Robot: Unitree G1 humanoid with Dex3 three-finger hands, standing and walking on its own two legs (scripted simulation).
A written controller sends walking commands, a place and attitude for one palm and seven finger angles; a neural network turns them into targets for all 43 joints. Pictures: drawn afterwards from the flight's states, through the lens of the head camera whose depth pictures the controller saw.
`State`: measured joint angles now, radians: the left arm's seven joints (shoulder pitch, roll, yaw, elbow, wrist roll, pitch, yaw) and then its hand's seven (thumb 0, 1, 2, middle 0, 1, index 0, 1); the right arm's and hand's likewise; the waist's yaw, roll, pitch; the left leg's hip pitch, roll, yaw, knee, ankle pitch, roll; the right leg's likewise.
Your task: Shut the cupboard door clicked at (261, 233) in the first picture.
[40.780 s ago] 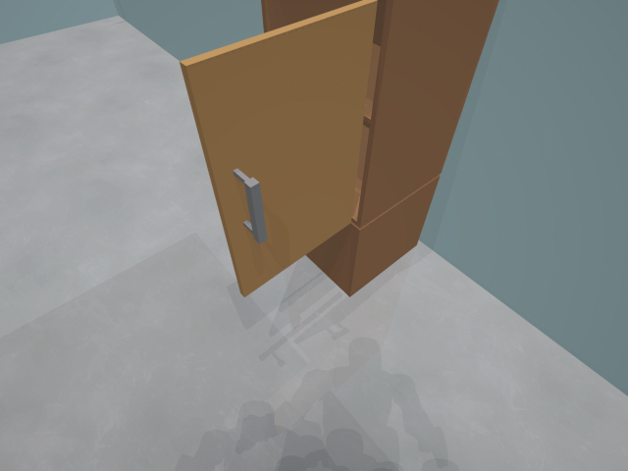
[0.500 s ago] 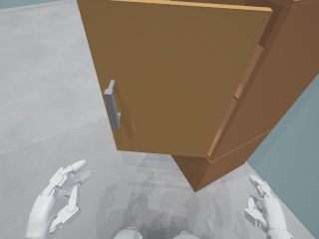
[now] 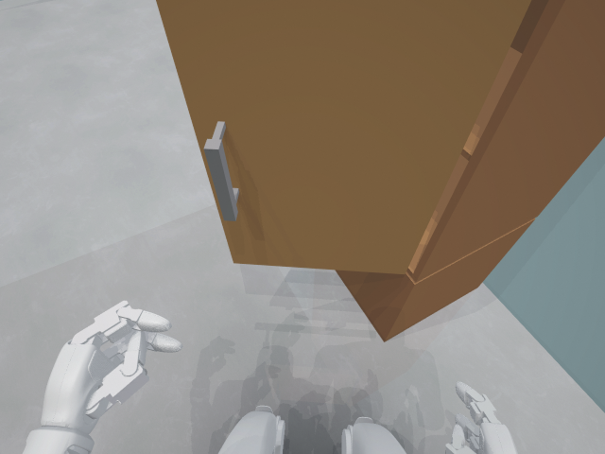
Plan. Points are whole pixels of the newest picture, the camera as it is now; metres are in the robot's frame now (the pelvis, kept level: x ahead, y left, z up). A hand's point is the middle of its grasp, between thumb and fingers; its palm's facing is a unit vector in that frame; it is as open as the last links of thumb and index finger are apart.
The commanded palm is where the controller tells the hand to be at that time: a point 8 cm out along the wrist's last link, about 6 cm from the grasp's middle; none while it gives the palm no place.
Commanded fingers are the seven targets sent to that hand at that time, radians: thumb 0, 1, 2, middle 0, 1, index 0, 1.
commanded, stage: raise the hand and make a fist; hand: left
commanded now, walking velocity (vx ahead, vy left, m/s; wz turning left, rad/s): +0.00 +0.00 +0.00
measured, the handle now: (225, 174) +0.49 +0.15 +0.07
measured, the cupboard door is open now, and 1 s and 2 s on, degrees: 57 57 57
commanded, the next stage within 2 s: bring the fist close to the handle in 1.08 s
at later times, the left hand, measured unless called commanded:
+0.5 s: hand (120, 353) +0.22 +0.22 +0.06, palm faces -0.01 -1.00 -0.01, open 3.1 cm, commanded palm +0.20 +0.27 +0.07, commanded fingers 0.00 0.90 0.90 -1.30 -1.50 -1.30 -1.50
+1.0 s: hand (138, 336) +0.24 +0.20 +0.07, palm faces -0.02 -1.00 -0.02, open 3.1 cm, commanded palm +0.22 +0.26 +0.07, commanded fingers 0.00 0.90 0.90 -1.30 -1.50 -1.30 -1.50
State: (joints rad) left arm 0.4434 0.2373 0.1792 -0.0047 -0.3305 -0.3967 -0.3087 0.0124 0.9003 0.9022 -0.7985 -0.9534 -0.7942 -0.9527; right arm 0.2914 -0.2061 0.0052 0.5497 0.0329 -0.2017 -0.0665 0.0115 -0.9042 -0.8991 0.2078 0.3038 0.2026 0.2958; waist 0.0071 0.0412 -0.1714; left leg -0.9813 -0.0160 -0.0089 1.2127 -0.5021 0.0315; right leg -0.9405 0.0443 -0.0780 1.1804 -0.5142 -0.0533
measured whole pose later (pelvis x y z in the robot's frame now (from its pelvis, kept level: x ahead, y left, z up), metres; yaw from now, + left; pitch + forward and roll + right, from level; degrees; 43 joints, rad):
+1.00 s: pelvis +0.02 +0.02 +0.02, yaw +0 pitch +15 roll -3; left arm 0.38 0.25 0.13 0.00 -0.29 -0.37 -0.25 0.01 0.90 0.90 -1.30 -1.50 -1.30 -1.50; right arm 0.28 -0.26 0.01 0.49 0.03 -0.16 -0.05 0.01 -0.91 -0.90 0.21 0.30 0.20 0.30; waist 0.00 0.04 -0.17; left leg -0.90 -0.03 -0.01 1.15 -0.51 0.06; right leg -0.84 0.04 -0.07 1.09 -0.51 -0.03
